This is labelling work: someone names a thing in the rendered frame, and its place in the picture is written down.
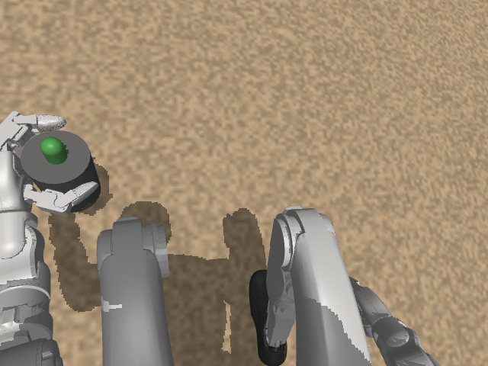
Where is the right robot hand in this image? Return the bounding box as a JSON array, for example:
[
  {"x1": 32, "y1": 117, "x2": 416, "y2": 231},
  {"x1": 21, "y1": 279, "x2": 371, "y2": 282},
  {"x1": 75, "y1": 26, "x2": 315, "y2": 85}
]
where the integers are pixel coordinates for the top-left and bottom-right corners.
[{"x1": 349, "y1": 277, "x2": 393, "y2": 338}]

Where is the left robot hand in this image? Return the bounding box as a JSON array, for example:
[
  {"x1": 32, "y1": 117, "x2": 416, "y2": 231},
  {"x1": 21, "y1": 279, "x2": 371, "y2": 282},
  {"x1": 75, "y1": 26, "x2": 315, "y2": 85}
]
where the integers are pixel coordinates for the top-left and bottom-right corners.
[{"x1": 0, "y1": 111, "x2": 98, "y2": 217}]

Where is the bottle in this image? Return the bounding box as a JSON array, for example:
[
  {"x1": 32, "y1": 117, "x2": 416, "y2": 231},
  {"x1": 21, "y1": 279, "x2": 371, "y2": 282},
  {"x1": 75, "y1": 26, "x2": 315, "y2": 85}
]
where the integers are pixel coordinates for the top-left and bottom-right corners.
[{"x1": 21, "y1": 130, "x2": 101, "y2": 213}]

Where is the left robot arm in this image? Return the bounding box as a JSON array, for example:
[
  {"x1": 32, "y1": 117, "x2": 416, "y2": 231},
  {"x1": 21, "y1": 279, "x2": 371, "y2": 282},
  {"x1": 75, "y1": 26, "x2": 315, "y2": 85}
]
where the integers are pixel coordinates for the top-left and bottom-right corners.
[{"x1": 0, "y1": 210, "x2": 63, "y2": 366}]

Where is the right robot foot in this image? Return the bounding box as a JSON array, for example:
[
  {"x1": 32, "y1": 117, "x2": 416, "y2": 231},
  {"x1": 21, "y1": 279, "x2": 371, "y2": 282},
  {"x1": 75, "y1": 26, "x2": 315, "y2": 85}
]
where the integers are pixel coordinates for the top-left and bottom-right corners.
[{"x1": 249, "y1": 270, "x2": 287, "y2": 366}]

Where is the right robot arm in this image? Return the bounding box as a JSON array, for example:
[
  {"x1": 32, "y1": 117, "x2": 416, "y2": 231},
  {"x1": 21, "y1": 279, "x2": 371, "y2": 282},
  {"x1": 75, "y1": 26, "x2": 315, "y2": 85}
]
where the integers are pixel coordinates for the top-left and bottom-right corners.
[{"x1": 371, "y1": 317, "x2": 440, "y2": 366}]

